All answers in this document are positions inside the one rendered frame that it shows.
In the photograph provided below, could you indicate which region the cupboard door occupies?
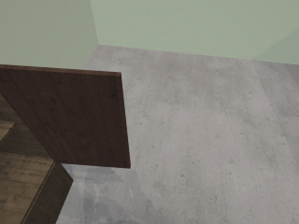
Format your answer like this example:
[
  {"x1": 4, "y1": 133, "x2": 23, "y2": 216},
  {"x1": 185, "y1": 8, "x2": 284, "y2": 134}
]
[{"x1": 0, "y1": 64, "x2": 131, "y2": 169}]

